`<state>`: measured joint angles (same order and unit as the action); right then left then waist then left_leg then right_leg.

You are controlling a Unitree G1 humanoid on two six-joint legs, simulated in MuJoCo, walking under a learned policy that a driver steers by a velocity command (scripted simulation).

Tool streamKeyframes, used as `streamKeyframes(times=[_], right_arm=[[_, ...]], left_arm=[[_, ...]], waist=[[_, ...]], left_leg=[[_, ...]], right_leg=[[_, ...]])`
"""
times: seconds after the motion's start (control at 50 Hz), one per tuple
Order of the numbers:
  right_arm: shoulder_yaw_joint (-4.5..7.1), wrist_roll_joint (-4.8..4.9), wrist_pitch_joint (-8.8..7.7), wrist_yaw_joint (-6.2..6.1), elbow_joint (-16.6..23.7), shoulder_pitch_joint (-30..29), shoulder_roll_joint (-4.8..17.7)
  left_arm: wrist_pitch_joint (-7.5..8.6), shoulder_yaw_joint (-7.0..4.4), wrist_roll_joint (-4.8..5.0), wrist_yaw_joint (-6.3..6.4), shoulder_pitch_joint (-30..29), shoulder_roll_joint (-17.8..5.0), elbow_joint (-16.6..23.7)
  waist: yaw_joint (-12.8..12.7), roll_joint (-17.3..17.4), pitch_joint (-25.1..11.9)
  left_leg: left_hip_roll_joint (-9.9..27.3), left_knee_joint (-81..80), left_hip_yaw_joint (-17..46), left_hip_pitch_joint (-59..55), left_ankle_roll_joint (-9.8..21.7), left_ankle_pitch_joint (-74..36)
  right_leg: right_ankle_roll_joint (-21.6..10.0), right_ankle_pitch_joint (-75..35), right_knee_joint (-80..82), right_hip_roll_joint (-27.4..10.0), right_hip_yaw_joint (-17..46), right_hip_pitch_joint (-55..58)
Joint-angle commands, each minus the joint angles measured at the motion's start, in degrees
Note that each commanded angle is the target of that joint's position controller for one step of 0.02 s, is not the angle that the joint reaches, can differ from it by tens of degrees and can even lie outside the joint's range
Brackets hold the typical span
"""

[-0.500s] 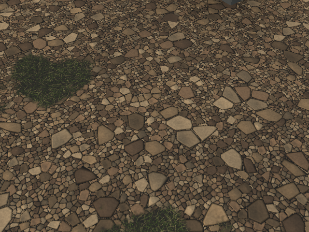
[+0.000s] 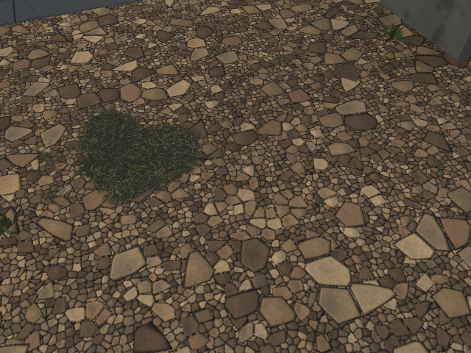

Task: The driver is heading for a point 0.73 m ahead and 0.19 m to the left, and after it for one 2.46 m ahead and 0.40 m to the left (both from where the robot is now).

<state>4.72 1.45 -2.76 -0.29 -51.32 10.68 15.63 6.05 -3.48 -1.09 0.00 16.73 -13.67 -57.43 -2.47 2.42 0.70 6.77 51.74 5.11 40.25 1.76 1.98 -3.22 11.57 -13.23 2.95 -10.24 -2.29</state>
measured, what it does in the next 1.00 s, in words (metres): walks ahead, turning left: left foot, then right foot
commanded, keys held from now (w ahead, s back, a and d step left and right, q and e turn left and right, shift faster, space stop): w+q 0.52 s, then w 0.48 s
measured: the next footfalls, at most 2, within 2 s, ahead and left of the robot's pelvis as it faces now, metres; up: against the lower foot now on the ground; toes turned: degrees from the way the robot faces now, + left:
left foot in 0.24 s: +0.30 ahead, +0.14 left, +0.00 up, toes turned +11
right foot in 0.72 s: +0.63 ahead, +0.02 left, +0.00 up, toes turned +23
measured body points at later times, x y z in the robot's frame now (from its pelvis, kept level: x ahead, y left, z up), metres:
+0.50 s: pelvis +0.28 +0.07 +0.00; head +0.31 +0.09 +0.45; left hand +0.39 +0.38 -0.10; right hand +0.42 -0.18 -0.11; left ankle +0.26 +0.13 -0.75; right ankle +0.44 -0.09 -0.68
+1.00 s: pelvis +0.57 +0.10 +0.00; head +0.60 +0.10 +0.45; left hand +0.48 +0.36 -0.12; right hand +0.82 -0.08 -0.10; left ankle +0.59 +0.29 -0.68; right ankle +0.59 +0.00 -0.75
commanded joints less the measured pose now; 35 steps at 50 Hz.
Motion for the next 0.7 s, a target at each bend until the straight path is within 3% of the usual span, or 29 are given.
streamKeyframes(times=[0.02,0.1,0.14,0.18,0.2,0.22,0.24,0.26,0.28,0.3,0.32,0.34,0.36,0.42,0.46,0.54,0.58,0.64,0.68,0.7], right_arm=[[-0.21,-0.35,-0.53,1.04,4.1,-3.5,1.1],[-0.94,-0.3,-0.47,2.53,8.1,-10.4,0.3],[-0.84,-0.13,-0.39,3.4,10.0,-11.7,0.7],[0.05,-0.07,-0.13,3.96,10.9,-9.4,2.6],[0.93,0.06,0.04,4.03,10.5,-5.2,4.2],[2.38,0.27,0.09,3.77,9.0,2.3,6.9],[4.45,0.2,0.42,2.68,6.7,11.8,11.0],[5.68,0.41,0.47,1.81,6.1,13.4,17.3],[4.42,-0.39,-0.22,1.82,7.7,14.4,14.6],[3.3,-1.05,-0.82,1.78,7.7,12.9,10.8],[2.69,-0.74,-1.35,1.77,8.3,9.2,8.5],[2.15,-0.61,-1.56,1.87,9.2,4.8,6.8],[1.58,-1.03,-1.74,1.69,10.2,2.3,5.5],[1.81,-0.79,-1.86,0.9,10.8,2.1,7.4],[2.32,-0.66,-1.78,0.04,10.6,3.9,9.2],[2.36,-0.36,-1.11,-0.56,10.0,7.0,9.2],[2.12,-0.29,-1.11,-0.47,8.9,9.2,8.5],[1.78,-0.39,-0.91,-0.6,7.7,11.2,7.7],[1.89,-0.7,-0.51,-0.77,7.5,10.8,8.3],[1.63,-0.76,-0.36,-0.76,7.8,10.2,7.7]], left_arm=[[0.68,-1.47,0.36,1.03,-3.3,-8.7,3.8],[-0.95,-1.89,1.17,1.35,1.9,-9.8,2.3],[-2.01,-2.2,1.51,1.44,2.1,-10.6,2.4],[-2.83,-2.7,1.77,1.86,0.5,-12.3,3.3],[-3.3,-2.92,1.8,2.12,-0.3,-13.0,3.8],[-3.66,-2.96,1.94,2.27,-1.5,-13.4,4.3],[-3.38,-2.69,1.81,2.33,-2.1,-13.1,5.3],[-1.78,-0.07,-0.14,1.11,3.0,-4.2,8.1],[1.16,0.05,1.84,0.08,-0.7,-6.2,9.7],[2.86,-0.85,3.95,-0.62,-7.2,-9.3,11.5],[3.54,-0.62,3.9,-0.59,-8.2,-8.9,11.9],[3.44,-1.0,2.5,-0.16,-8.1,-8.9,11.2],[2.66,-1.61,1.7,0.0,-6.9,-9.8,10.9],[0.45,-1.63,0.54,0.18,-6.5,-7.9,11.8],[-0.04,-1.17,0.17,0.45,-10.9,-6.7,13.5],[0.31,-0.29,0.8,-0.21,-18.5,-5.1,15.9],[0.64,-0.24,1.31,-0.71,-20.4,-5.7,16.7],[1.45,-0.68,1.28,-1.5,-21.1,-7.7,17.5],[2.02,-1.12,1.28,-1.7,-18.5,-8.9,17.2],[2.26,-1.81,1.03,-1.54,-13.9,-10.1,15.8]], waist=[[0.5,-4.4,3.3],[-2.0,-3.4,5.4],[-1.4,-4.1,5.2],[1.3,-6.7,2.0],[4.0,-7.9,-0.7],[8.3,-7.7,-4.7],[13.0,-4.3,-9.6],[7.5,10.8,-14.3],[8.8,7.7,-22.0],[10.3,4.4,-15.3],[7.9,0.0,-10.1],[5.1,-3.4,-6.1],[3.1,-2.8,-4.9],[1.0,-2.2,-2.7],[2.1,-1.4,-1.2],[5.5,1.8,-0.5],[6.8,2.7,-0.5],[6.9,3.6,-0.2],[5.0,5.1,-0.3],[2.5,5.1,-2.3]], left_leg=[[0.2,-8.0,-2.9,-2.1,-0.1,-7.6],[-0.7,-14.1,-5.9,2.4,1.2,-4.5],[-2.1,-15.6,-8.0,1.8,2.4,0.4],[-5.6,-15.5,-11.5,-5.0,4.4,6.0],[-7.8,-15.2,-12.8,-10.9,5.7,8.7],[-10.0,-18.0,-13.0,-21.4,7.6,7.3],[-8.1,-21.8,-6.6,-38.4,10.4,5.3],[7.1,-23.8,23.0,-60.1,20.4,10.2],[13.4,-33.8,43.4,-65.9,25.0,14.9],[11.3,-35.0,34.9,-62.4,21.1,11.4],[8.9,-34.8,26.9,-54.1,18.7,6.8],[6.6,-35.5,21.1,-45.1,17.1,0.8],[5.1,-36.7,17.7,-39.0,16.4,-3.8],[3.2,-39.3,13.5,-30.0,16.3,-8.8],[1.4,-39.9,10.7,-27.2,15.4,-9.2],[-2.2,-38.7,7.4,-24.6,11.1,-1.3],[-0.8,-37.8,8.8,-26.5,10.5,1.7],[2.4,-33.7,12.5,-33.5,9.9,1.7],[3.6,-30.4,14.1,-36.3,9.0,-3.6],[1.8,-25.8,13.1,-36.7,8.0,-11.0]], right_leg=[[-5.6,-16.1,8.0,-15.5,3.1,-4.3],[-5.4,-21.8,4.6,-18.5,0.8,6.0],[-4.7,-30.2,0.9,-19.7,-0.6,9.7],[-3.6,-49.1,-6.2,-19.9,-2.2,11.1],[-2.9,-56.9,-13.0,-19.6,-2.8,10.6],[-1.7,-57.9,-23.2,-18.3,-3.5,7.5],[0.8,-45.4,-38.6,-15.9,-3.7,-3.8],[4.4,7.0,-60.4,-5.1,-1.3,-31.1],[4.0,22.3,-69.8,0.0,12.8,-40.4],[2.2,17.7,-69.1,-3.7,16.0,-45.9],[1.2,12.7,-63.7,-6.5,15.8,-44.6],[1.5,10.3,-58.2,-8.3,15.4,-40.8],[2.1,8.7,-54.8,-9.6,15.6,-36.2],[4.9,5.8,-46.5,-9.8,14.1,-32.0],[6.6,-0.7,-38.2,-8.7,13.1,-32.4],[6.7,-16.6,-21.2,-4.9,11.9,-27.0],[6.1,-19.4,-18.4,-4.6,12.3,-25.7],[4.0,-14.8,-15.1,-4.8,13.2,-26.7],[2.0,-9.7,-13.7,-4.2,12.1,-24.1],[0.4,-9.2,-11.8,-3.1,10.7,-18.1]])
Keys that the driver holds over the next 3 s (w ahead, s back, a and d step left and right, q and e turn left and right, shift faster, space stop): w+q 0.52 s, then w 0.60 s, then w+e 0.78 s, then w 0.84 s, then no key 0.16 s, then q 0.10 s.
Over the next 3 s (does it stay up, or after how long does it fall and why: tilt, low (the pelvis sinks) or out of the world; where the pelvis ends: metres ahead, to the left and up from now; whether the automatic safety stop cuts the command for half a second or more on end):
stays up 1.61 0.22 -0.01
